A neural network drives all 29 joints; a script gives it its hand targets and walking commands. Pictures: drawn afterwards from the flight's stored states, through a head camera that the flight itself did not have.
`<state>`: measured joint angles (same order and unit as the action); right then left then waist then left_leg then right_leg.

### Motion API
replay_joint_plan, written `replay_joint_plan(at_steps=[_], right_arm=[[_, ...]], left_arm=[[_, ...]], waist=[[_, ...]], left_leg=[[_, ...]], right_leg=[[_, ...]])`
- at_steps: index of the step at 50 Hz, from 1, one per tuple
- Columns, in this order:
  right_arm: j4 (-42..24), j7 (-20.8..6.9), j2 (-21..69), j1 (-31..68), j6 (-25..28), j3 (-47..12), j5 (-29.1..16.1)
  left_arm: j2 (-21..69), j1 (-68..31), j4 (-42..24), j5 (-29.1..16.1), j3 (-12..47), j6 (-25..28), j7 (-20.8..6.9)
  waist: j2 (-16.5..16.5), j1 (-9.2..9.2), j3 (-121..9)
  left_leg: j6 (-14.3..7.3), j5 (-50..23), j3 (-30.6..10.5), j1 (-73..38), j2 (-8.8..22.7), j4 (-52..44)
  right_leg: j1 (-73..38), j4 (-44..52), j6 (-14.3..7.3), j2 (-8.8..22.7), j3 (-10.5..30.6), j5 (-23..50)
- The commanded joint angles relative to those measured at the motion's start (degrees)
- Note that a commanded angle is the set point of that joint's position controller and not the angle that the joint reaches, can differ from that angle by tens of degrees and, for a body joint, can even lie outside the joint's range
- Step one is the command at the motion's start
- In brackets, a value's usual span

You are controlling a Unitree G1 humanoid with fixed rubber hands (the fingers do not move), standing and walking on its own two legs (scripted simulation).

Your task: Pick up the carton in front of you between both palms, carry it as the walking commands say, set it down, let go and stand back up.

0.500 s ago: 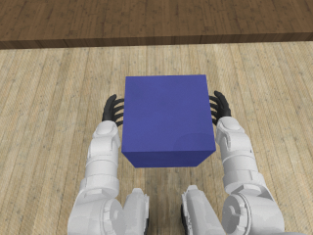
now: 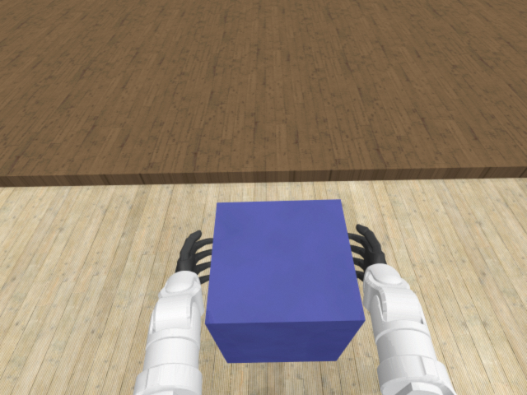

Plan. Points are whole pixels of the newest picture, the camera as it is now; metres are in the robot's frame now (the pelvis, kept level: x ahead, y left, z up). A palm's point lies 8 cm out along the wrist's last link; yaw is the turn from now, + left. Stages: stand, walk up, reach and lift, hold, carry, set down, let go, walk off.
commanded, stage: reach and lift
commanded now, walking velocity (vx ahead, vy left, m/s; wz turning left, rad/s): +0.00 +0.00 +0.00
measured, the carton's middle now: (280, 286) +0.32 +0.00 -0.07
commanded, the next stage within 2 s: hold in 1.12 s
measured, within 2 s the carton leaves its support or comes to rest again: neither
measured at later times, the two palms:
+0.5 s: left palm (181, 272) +0.29 +0.15 +0.04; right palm (381, 265) +0.29 -0.15 +0.04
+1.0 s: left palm (179, 266) +0.30 +0.15 +0.05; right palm (381, 259) +0.30 -0.15 +0.05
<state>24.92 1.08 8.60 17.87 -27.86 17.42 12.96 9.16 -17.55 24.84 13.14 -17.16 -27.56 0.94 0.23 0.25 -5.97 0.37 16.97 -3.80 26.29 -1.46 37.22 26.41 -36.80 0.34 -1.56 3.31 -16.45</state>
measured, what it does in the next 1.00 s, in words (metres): stands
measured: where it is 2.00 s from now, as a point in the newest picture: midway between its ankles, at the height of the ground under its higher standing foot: outside the picture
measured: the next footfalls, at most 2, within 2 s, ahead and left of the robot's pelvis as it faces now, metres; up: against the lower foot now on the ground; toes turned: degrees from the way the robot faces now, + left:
none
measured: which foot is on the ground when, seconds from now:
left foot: down 0.00-1.00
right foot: down 0.00-1.00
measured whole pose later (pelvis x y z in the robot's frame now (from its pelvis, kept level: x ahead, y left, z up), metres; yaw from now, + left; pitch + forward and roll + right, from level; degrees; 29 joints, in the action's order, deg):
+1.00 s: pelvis +0.01 +0.00 +0.02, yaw +0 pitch -6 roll +0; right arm 16.0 -0.5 8.7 15.0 -38.8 13.5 15.9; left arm 8.7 -14.9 16.0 15.9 -13.1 -38.9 -1.1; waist 0.0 -0.2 1.6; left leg 0.3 11.8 -3.8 4.3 -1.0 21.9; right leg 4.7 -21.9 0.2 -1.1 3.7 -11.5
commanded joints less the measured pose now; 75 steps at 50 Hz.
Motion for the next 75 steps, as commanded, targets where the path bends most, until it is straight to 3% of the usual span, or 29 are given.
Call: replay_joint_plan(at_steps=[1, 7, 12, 21, 42, 56, 61, 67, 75], right_arm=[[-0.8, -14.2, 57.5, 26.8, -1.6, -35.5, -10.5], [-1.0, -14.6, 55.2, 25.7, -5.5, -32.1, -8.8], [1.2, -15.4, 54.8, 30.5, -5.9, -28.1, -6.8], [-0.8, -15.7, 56.1, 34.3, -5.7, -30.2, -7.8], [-9.0, -14.3, 53.6, 23.6, -8.4, -33.1, -9.6], [-12.3, -14.2, 52.8, 23.5, -10.2, -34.5, -10.7], [-17.9, -13.7, 52.5, 21.3, -12.4, -38.3, -12.9], [-15.3, -13.7, 49.6, 21.3, -14.5, -34.6, -10.9], [-14.1, -14.4, 52.2, 27.7, -13.9, -35.4, -11.6]], left_arm=[[56.7, -27.3, -1.1, -10.1, 35.3, -1.6, -13.7], [54.8, -26.2, -1.2, -8.6, 32.0, -5.7, -14.3], [54.6, -31.3, 0.8, -7.3, 28.5, -6.1, -15.4], [54.9, -34.8, -0.7, -7.8, 29.6, -5.7, -15.6], [52.4, -24.2, -9.3, -9.6, 32.9, -8.6, -14.5], [52.2, -23.9, -12.4, -10.8, 34.4, -10.5, -14.2], [51.9, -21.5, -18.0, -13.0, 38.1, -12.7, -13.5], [48.9, -21.6, -15.4, -10.8, 34.3, -14.9, -13.5], [51.1, -28.1, -14.2, -11.5, 34.8, -14.0, -14.4]], waist=[[-0.2, -0.11, -17.2], [0.3, -0.31, -6.0], [0.2, 0.07, -2.6], [-0.3, -0.51, -7.6], [-0.2, -0.47, -7.9], [-0.1, -0.31, -6.8], [-0.1, -0.3, -9.2], [-0.1, -0.33, -0.9], [-0.3, -0.48, -3.4]], left_leg=[[-0.5, -16.7, -1.1, -13.9, -3.9, -8.3], [-0.7, -9.2, -0.9, -16.7, -3.2, -13.9], [-1.3, -2.5, -0.5, -16.0, -2.8, -14.9], [-1.2, -4.7, -0.2, -18.6, -3.1, -14.7], [-0.2, -18.1, -0.6, -24.4, -3.8, -17.0], [-0.2, -17.2, -0.8, -25.2, -3.6, -17.8], [0.0, -21.7, -1.3, -27.7, -3.5, -18.4], [-0.4, -10.9, -0.5, -24.4, -3.4, -20.1], [-0.7, -7.0, -0.2, -23.6, -3.0, -19.1]], right_leg=[[-15.6, 7.9, -0.3, -4.0, 1.3, 16.7], [-17.3, 13.2, -0.6, -3.3, 1.0, 8.8], [-17.0, 14.0, -1.2, -3.1, 0.6, 2.2], [-20.2, 13.9, -0.7, -3.1, 0.3, 4.4], [-25.8, 16.4, 0.0, -3.6, 1.2, 18.2], [-25.7, 17.0, 0.0, -3.7, 0.9, 16.9], [-28.1, 17.7, 0.2, -3.7, 1.2, 21.2], [-24.9, 19.3, -0.3, -3.3, 0.9, 10.6], [-24.7, 18.3, -0.4, -3.0, 0.7, 7.0]])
